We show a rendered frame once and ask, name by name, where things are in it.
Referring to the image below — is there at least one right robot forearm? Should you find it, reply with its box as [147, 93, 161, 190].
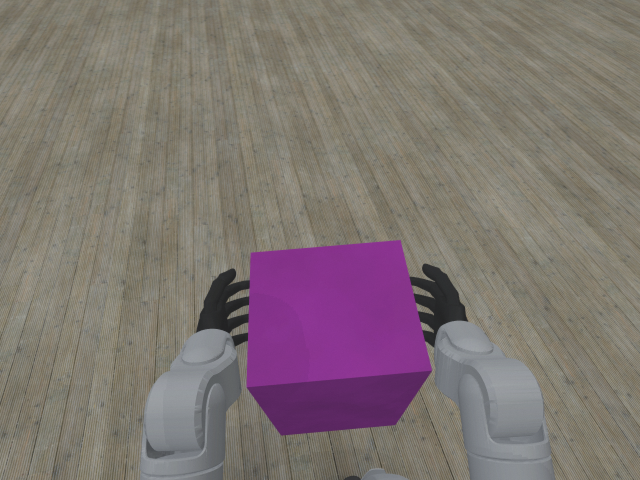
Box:
[434, 321, 555, 480]

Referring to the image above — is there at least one left robot hand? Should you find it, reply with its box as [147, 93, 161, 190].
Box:
[196, 269, 250, 346]

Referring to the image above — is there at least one left robot forearm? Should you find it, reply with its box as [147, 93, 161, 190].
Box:
[140, 329, 242, 480]

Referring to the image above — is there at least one right robot hand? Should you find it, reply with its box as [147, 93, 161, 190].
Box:
[410, 264, 468, 347]

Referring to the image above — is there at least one carton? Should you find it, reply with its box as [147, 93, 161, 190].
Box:
[246, 240, 432, 436]

